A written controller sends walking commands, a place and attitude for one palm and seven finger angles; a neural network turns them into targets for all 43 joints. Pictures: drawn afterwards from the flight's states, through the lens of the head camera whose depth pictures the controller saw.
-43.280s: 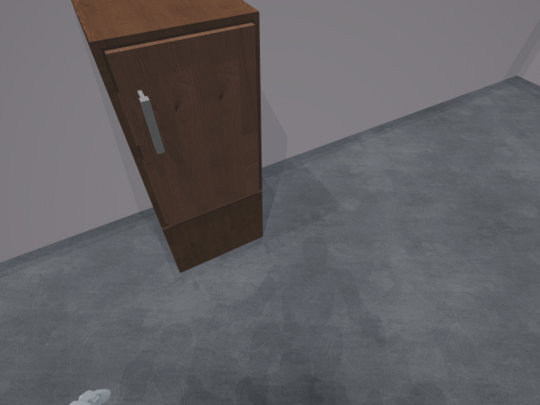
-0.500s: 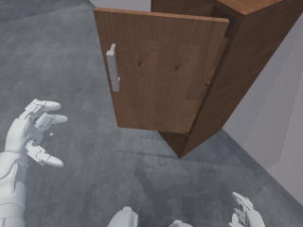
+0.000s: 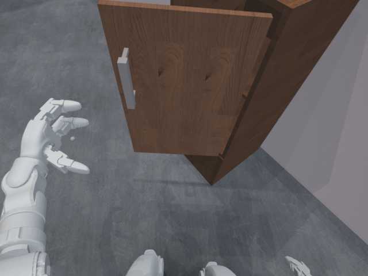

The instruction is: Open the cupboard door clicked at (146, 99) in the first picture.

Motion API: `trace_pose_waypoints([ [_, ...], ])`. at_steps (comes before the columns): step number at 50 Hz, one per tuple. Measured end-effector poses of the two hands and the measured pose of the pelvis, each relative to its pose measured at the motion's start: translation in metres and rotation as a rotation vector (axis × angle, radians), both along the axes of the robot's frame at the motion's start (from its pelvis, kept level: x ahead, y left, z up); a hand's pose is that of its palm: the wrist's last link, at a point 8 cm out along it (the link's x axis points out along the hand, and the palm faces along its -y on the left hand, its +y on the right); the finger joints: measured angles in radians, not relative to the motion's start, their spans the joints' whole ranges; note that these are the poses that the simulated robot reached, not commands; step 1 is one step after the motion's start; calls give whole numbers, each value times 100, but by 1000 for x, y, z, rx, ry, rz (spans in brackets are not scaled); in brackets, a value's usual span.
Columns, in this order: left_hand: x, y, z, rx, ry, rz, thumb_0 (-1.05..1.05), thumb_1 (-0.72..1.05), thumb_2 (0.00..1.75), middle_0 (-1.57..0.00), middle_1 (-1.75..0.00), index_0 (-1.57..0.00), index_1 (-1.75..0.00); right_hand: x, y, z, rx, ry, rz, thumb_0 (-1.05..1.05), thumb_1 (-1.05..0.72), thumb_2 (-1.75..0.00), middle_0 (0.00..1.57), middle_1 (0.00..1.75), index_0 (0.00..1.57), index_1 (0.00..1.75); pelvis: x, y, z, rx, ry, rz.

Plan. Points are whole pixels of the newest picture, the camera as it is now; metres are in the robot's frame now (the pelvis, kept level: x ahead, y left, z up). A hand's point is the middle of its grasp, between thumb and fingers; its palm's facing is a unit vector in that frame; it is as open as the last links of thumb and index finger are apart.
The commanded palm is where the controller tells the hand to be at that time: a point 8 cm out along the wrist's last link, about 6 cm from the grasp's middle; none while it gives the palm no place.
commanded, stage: move the hooked fingers beside the handle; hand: left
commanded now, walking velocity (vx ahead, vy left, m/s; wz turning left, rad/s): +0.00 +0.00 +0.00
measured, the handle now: (128, 80) +0.56 +0.16 +0.06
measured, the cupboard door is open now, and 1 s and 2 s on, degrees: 50 50 50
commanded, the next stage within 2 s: slide the fingers in behind the handle in 1.66 s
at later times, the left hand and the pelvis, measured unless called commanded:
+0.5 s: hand (90, 112) +0.45 +0.23 +0.06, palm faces -0.01 -1.00 -0.01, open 14.0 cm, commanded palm +0.44 +0.27 +0.06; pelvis +0.00 +0.00 -0.01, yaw -1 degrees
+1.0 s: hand (97, 96) +0.50 +0.22 +0.06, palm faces +0.00 -1.00 +0.00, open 14.0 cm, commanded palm +0.48 +0.26 +0.05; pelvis +0.00 -0.01 -0.02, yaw -2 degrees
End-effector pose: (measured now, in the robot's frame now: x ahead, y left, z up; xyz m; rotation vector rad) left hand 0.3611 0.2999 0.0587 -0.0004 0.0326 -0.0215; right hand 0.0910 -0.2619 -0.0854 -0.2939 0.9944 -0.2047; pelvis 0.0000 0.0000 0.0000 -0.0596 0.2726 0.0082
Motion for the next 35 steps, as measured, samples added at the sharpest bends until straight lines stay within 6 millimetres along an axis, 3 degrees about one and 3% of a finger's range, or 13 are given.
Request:
trace_pose_waypoints([
  [7, 17, -4, 7, 11, -22, 7, -2, -50, 30, -30, -120, -30, -120, -8, 5, -2, 10, 29, -15, 0, -90, -90, 20, 30, 21, 30, 1, 4, 0, -2, 5, -4],
  [13, 32, -5, 2, 4, 5, 12, -1, -50, 30, -30, -120, -30, -120, -19, 5, -6, 8, 80, -24, 0, -90, -90, 20, 30, 21, 30, -1, 5, -2, -4, 17, -2],
  [35, 98, -29, 3, 4, -9, 30, -2, -50, 30, -30, -120, -30, -120, -81, -9, -21, 1, 289, -135, 0, -90, -90, 20, 30, 21, 30, 1, -4, -13, -4, 86, -24],
])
